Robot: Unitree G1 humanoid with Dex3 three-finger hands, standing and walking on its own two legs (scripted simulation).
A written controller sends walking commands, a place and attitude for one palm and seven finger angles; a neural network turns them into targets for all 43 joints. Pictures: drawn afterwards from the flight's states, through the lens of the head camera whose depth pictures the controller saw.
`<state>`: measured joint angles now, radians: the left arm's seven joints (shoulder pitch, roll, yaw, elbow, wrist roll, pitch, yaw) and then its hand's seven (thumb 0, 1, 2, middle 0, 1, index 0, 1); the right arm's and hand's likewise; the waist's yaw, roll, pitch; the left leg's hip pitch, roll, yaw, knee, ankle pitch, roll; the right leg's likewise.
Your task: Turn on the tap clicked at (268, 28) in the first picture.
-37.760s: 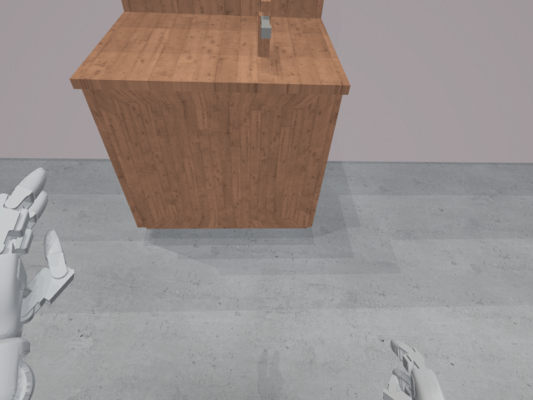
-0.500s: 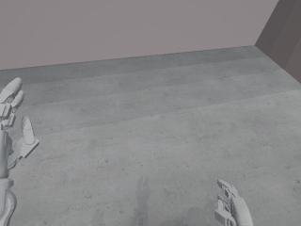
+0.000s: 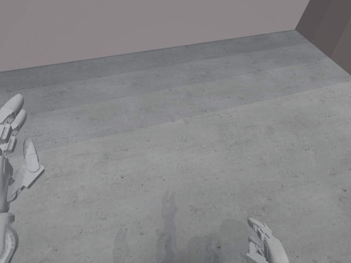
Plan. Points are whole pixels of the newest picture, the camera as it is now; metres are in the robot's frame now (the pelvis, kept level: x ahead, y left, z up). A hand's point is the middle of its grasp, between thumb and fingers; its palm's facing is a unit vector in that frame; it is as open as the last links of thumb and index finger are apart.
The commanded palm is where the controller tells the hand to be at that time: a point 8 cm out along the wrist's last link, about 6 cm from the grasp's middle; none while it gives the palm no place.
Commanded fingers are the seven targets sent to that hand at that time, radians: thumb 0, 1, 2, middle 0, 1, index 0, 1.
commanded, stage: come to a stop and stand still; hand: left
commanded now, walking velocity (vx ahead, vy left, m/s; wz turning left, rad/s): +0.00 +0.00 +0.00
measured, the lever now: out of the picture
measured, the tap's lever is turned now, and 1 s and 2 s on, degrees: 62 62 62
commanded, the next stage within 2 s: look again from close up in 0.44 s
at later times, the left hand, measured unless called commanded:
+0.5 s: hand (26, 168) +0.23 +0.26 +0.16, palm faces +0.41 -0.83 -0.37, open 7.4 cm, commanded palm +0.17 +0.29 +0.18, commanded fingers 0.00 0.90 0.90 -0.20 -0.30 -0.20 -0.30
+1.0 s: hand (15, 175) +0.22 +0.27 +0.16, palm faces +0.42 -0.83 -0.38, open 7.4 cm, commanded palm +0.16 +0.30 +0.18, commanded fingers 0.00 0.90 0.90 -0.20 -0.30 -0.20 -0.30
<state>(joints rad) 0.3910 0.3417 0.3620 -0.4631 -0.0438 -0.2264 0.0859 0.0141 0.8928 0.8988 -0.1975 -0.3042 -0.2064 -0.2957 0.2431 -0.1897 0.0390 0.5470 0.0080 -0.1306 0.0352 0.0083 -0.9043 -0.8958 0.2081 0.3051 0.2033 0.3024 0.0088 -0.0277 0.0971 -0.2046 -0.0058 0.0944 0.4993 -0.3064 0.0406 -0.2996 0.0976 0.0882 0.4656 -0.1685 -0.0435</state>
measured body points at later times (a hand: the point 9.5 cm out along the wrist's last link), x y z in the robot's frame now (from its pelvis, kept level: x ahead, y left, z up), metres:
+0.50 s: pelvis +0.01 +0.00 +0.00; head +0.04 +0.02 +0.45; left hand +0.20 +0.30 +0.18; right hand +0.21 -0.21 -0.06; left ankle -0.02 +0.09 -0.74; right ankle +0.05 -0.09 -0.74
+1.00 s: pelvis +0.01 +0.01 +0.00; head +0.02 +0.03 +0.45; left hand +0.19 +0.31 +0.18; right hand +0.18 -0.21 -0.07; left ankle -0.02 +0.09 -0.74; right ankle +0.05 -0.09 -0.74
